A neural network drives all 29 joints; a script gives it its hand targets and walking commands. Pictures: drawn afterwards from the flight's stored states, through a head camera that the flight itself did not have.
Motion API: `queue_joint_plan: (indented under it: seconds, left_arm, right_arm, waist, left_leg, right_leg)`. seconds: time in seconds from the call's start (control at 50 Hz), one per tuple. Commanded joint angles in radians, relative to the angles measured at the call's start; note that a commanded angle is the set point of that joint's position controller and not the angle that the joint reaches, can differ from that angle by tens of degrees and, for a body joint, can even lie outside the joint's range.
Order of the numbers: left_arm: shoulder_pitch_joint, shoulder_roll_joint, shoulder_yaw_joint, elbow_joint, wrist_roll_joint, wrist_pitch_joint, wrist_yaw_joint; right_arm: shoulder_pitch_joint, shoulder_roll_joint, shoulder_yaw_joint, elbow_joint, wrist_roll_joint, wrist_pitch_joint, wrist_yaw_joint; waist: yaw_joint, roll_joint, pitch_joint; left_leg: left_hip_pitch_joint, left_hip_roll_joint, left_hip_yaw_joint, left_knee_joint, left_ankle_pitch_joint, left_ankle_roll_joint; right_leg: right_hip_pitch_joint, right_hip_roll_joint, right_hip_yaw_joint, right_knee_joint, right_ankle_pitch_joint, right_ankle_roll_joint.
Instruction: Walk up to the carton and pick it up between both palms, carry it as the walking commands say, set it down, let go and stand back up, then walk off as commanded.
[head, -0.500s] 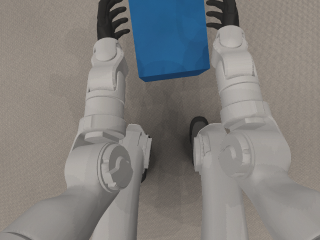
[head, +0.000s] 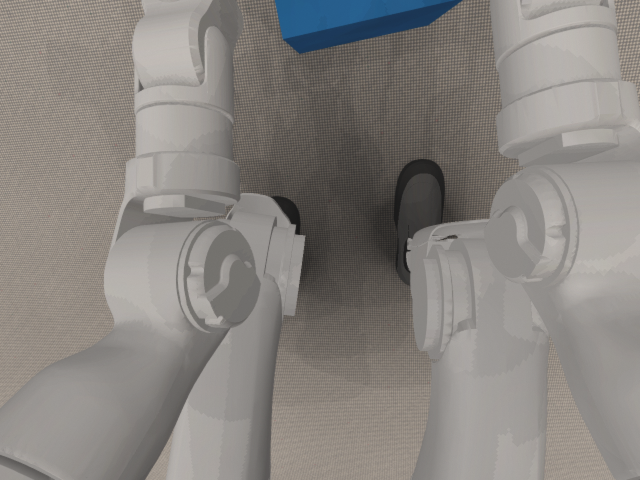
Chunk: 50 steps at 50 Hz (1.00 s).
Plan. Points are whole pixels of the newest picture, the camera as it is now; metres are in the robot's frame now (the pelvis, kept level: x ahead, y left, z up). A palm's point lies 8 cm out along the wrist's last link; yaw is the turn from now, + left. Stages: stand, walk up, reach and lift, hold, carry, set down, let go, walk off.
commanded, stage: set down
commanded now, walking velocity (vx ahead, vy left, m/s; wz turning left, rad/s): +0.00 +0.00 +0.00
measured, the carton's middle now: out of the picture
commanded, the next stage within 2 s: none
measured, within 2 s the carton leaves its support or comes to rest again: neither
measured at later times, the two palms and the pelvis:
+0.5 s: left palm out of the picture +0.54 +0.12 -0.22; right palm out of the picture +0.57 -0.13 -0.24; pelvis +0.02 +0.00 -0.01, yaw +0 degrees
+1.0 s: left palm out of the picture +0.54 +0.12 -0.23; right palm out of the picture +0.57 -0.13 -0.25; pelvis +0.02 +0.00 -0.02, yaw +1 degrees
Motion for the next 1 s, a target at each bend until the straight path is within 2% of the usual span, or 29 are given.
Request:
queue_joint_plan:
  seconds: [0.0, 0.02, 0.04, 0.06, 0.08, 0.12, 0.16, 0.22, 0.24, 0.26, 0.28, 0.3, 0.32, 0.34, 0.38, 0.48, 0.54, 0.56, 0.58, 0.6, 0.66, 0.68, 0.7, 0.8, 0.84, 0.86, 0.9, 0.96, 0.98]
  left_arm:
    - [-0.853, -0.725, -0.663, -0.06, -0.195, -0.045, -0.28]
    - [-0.826, -0.68, -0.628, 0.0, -0.176, -0.044, -0.281]
    - [-0.828, -0.693, -0.622, 0.002, -0.163, -0.043, -0.285]
    - [-0.814, -0.658, -0.597, 0.048, -0.153, -0.038, -0.294]
    - [-0.805, -0.66, -0.578, 0.074, -0.131, -0.028, -0.305]
    - [-0.73, -0.628, -0.522, 0.15, -0.082, -0.024, -0.312]
    - [-0.674, -0.604, -0.461, 0.183, -0.053, -0.022, -0.32]
    - [-0.693, -0.546, -0.433, 0.135, -0.049, -0.047, -0.309]
    - [-0.718, -0.565, -0.453, 0.118, -0.058, -0.051, -0.309]
    - [-0.739, -0.525, -0.473, 0.077, -0.065, -0.066, -0.303]
    - [-0.739, -0.563, -0.481, 0.073, -0.068, -0.066, -0.301]
    - [-0.74, -0.526, -0.474, 0.06, -0.058, -0.073, -0.296]
    - [-0.709, -0.541, -0.486, 0.101, -0.065, -0.067, -0.294]
    - [-0.671, -0.547, -0.484, 0.118, -0.055, -0.06, -0.296]
    - [-0.661, -0.569, -0.487, 0.114, -0.051, -0.067, -0.3]
    - [-0.585, -0.58, -0.463, 0.163, -0.035, -0.066, -0.291]
    - [-0.558, -0.628, -0.498, 0.175, -0.049, -0.066, -0.301]
    - [-0.569, -0.588, -0.481, 0.158, -0.038, -0.073, -0.298]
    - [-0.557, -0.604, -0.475, 0.197, -0.047, -0.072, -0.301]
    - [-0.566, -0.595, -0.476, 0.167, -0.041, -0.071, -0.299]
    - [-0.533, -0.609, -0.469, 0.195, -0.032, -0.062, -0.302]
    - [-0.524, -0.609, -0.461, 0.219, -0.02, -0.056, -0.302]
    - [-0.506, -0.58, -0.44, 0.23, -0.009, -0.059, -0.303]
    - [-0.494, -0.572, -0.409, 0.238, 0.012, -0.051, -0.309]
    - [-0.507, -0.559, -0.413, 0.214, 0.012, -0.053, -0.309]
    - [-0.497, -0.566, -0.408, 0.221, 0.015, -0.051, -0.308]
    - [-0.484, -0.555, -0.393, 0.218, 0.027, -0.048, -0.311]
    - [-0.494, -0.548, -0.396, 0.226, 0.022, -0.049, -0.31]
    - [-0.476, -0.548, -0.389, 0.22, 0.025, -0.049, -0.309]
  right_arm:
    - [-0.556, 0.907, 0.312, -0.076, 0.135, -0.08, 0.252]
    - [-0.552, 0.908, 0.298, -0.026, 0.127, -0.078, 0.267]
    - [-0.519, 0.897, 0.267, 0.025, 0.097, -0.075, 0.271]
    - [-0.48, 0.874, 0.236, 0.09, 0.064, -0.068, 0.279]
    - [-0.489, 0.846, 0.216, 0.078, 0.049, -0.073, 0.279]
    - [-0.47, 0.858, 0.191, 0.109, 0.026, -0.074, 0.291]
    - [-0.499, 0.794, 0.179, 0.069, 0.012, -0.089, 0.299]
    - [-0.537, 0.797, 0.202, 0.028, 0.045, -0.106, 0.301]
    - [-0.524, 0.805, 0.196, 0.035, 0.053, -0.112, 0.301]
    - [-0.511, 0.797, 0.196, 0.04, 0.07, -0.115, 0.299]
    - [-0.508, 0.791, 0.184, 0.061, 0.065, -0.121, 0.293]
    - [-0.484, 0.792, 0.177, 0.086, 0.068, -0.121, 0.295]
    - [-0.493, 0.768, 0.186, 0.082, 0.071, -0.127, 0.293]
    - [-0.497, 0.749, 0.184, 0.049, 0.078, -0.132, 0.296]
    - [-0.421, 0.762, 0.141, 0.12, 0.039, -0.135, 0.294]
    - [-0.476, 0.707, 0.173, 0.049, 0.061, -0.158, 0.296]
    - [-0.414, 0.717, 0.16, 0.093, 0.04, -0.159, 0.293]
    - [-0.43, 0.694, 0.16, 0.072, 0.042, -0.166, 0.297]
    - [-0.406, 0.707, 0.161, 0.087, 0.031, -0.165, 0.296]
    - [-0.41, 0.7, 0.165, 0.101, 0.039, -0.157, 0.298]
    - [-0.393, 0.679, 0.139, 0.106, 0.024, -0.16, 0.301]
    - [-0.41, 0.655, 0.134, 0.1, 0.027, -0.166, 0.302]
    - [-0.379, 0.658, 0.14, 0.139, 0.024, -0.156, 0.304]
    - [-0.354, 0.653, 0.115, 0.162, 0.009, -0.152, 0.306]
    - [-0.359, 0.633, 0.103, 0.165, 0.015, -0.151, 0.307]
    - [-0.371, 0.635, 0.117, 0.171, 0.021, -0.149, 0.308]
    - [-0.349, 0.621, 0.098, 0.151, -0.001, -0.151, 0.307]
    - [-0.363, 0.606, 0.089, 0.16, -0.002, -0.151, 0.31]
    - [-0.352, 0.602, 0.085, 0.175, -0.002, -0.151, 0.311]
  waist:
    - [-0.022, -0.07, -1.67]
    - [0.0, -0.083, -1.545]
    - [-0.019, -0.055, -1.48]
    - [-0.041, -0.101, -1.384]
    - [-0.042, -0.07, -1.335]
    - [-0.009, -0.093, -1.196]
    - [-0.007, -0.11, -1.107]
    - [0.043, -0.133, -1.111]
    - [0.02, -0.116, -1.121]
    - [0.045, -0.09, -1.14]
    - [0.015, -0.074, -1.119]
    - [0.042, -0.061, -1.109]
    - [0.018, -0.069, -1.104]
    - [0.019, -0.058, -1.116]
    - [-0.02, -0.043, -1.053]
    - [-0.003, -0.043, -1.057]
    - [-0.054, -0.04, -1.016]
    - [-0.014, -0.021, -1.001]
    - [-0.038, -0.045, -1.022]
    - [-0.027, -0.036, -0.999]
    - [-0.057, -0.027, -0.983]
    - [-0.045, 0.005, -0.975]
    - [-0.027, -0.03, -0.939]
    - [-0.032, -0.027, -0.893]
    - [-0.027, 0.01, -0.911]
    - [-0.018, -0.014, -0.887]
    - [-0.041, -0.028, -0.859]
    - [-0.039, -0.006, -0.851]
    - [-0.05, -0.032, -0.825]
  left_leg:
    - [0.326, -0.046, 0.121, -0.087, 0.292, 0.034]
    - [0.269, -0.044, 0.123, -0.093, 0.256, 0.033]
    - [0.249, -0.045, 0.116, -0.099, 0.225, 0.036]
    - [0.207, -0.041, 0.1, -0.091, 0.19, 0.041]
    - [0.178, -0.04, 0.101, -0.088, 0.166, 0.043]
    - [0.071, -0.048, 0.114, -0.089, 0.121, 0.05]
    - [0.028, -0.05, 0.102, -0.078, 0.108, 0.062]
    - [0.024, -0.046, 0.107, -0.059, 0.152, 0.061]
    - [0.033, -0.046, 0.101, -0.059, 0.168, 0.067]
    - [0.038, -0.042, 0.114, -0.051, 0.184, 0.061]
    - [0.037, -0.042, 0.102, -0.051, 0.201, 0.059]
    - [0.054, -0.042, 0.114, -0.055, 0.216, 0.052]
    - [0.041, -0.036, 0.108, -0.057, 0.218, 0.05]
    - [0.068, -0.04, 0.1, -0.054, 0.235, 0.048]
    - [0.029, -0.044, 0.094, -0.05, 0.242, 0.045]
    - [0.076, -0.052, 0.071, -0.048, 0.302, 0.045]
    - [0.024, -0.053, 0.064, -0.046, 0.305, 0.041]
    - [0.019, -0.053, 0.078, -0.039, 0.309, 0.039]
    - [0.054, -0.053, 0.07, -0.035, 0.318, 0.04]
    - [0.04, -0.05, 0.076, -0.029, 0.292, 0.035]
    - [0.049, -0.054, 0.064, -0.043, 0.254, 0.041]
    - [0.087, -0.054, 0.054, -0.039, 0.28, 0.041]
    - [0.029, -0.051, 0.07, -0.037, 0.251, 0.039]
    - [0.005, -0.051, 0.075, -0.026, 0.224, 0.044]
    - [0.06, -0.052, 0.074, -0.027, 0.228, 0.041]
    - [0.026, -0.049, 0.078, -0.024, 0.215, 0.043]
    - [-0.01, -0.049, 0.082, -0.03, 0.228, 0.044]
    - [0.016, -0.052, 0.078, -0.023, 0.209, 0.041]
    - [-0.004, -0.051, 0.058, -0.04, 0.21, 0.049]
  right_leg:
    - [1.031, 0.074, -0.063, 0.077, 0.292, -0.007]
    - [0.971, 0.062, -0.057, 0.069, 0.264, -0.001]
    - [0.925, 0.066, -0.054, 0.071, 0.222, -0.004]
    - [0.878, 0.062, -0.054, 0.072, 0.187, -0.001]
    - [0.857, 0.064, -0.037, 0.059, 0.165, -0.008]
    - [0.83, 0.066, -0.035, 0.064, 0.132, -0.007]
    - [0.795, 0.062, -0.032, 0.076, 0.098, -0.004]
    - [0.809, 0.064, -0.017, 0.096, 0.145, -0.001]
    - [0.799, 0.068, -0.02, 0.098, 0.171, -0.006]
    - [0.812, 0.067, -0.007, 0.103, 0.189, -0.008]
    - [0.805, 0.069, -0.003, 0.109, 0.207, -0.013]
    - [0.805, 0.071, -0.007, 0.107, 0.213, -0.009]
    - [0.82, 0.061, -0.01, 0.107, 0.22, -0.013]
    - [0.807, 0.062, -0.013, 0.116, 0.228, -0.009]
    - [0.775, 0.068, -0.009, 0.124, 0.242, -0.021]
    - [0.756, 0.064, -0.014, 0.135, 0.262, -0.018]
    - [0.772, 0.057, -0.01, 0.146, 0.286, -0.03]
    - [0.737, 0.055, -0.002, 0.137, 0.268, -0.032]
    - [0.734, 0.058, -0.013, 0.134, 0.264, -0.029]
    - [0.73, 0.057, -0.001, 0.135, 0.247, -0.03]
    - [0.693, 0.057, -0.021, 0.137, 0.197, -0.029]
    - [0.658, 0.057, -0.022, 0.138, 0.203, -0.029]
    - [0.685, 0.052, -0.011, 0.136, 0.195, -0.031]
    - [0.646, 0.054, -0.006, 0.124, 0.169, -0.03]
    - [0.629, 0.059, -0.013, 0.134, 0.157, -0.028]
    - [0.633, 0.055, -0.004, 0.133, 0.15, -0.029]
    - [0.64, 0.051, -0.01, 0.12, 0.155, -0.033]
    - [0.617, 0.054, -0.008, 0.131, 0.152, -0.032]
    - [0.611, 0.049, -0.017, 0.139, 0.134, -0.032]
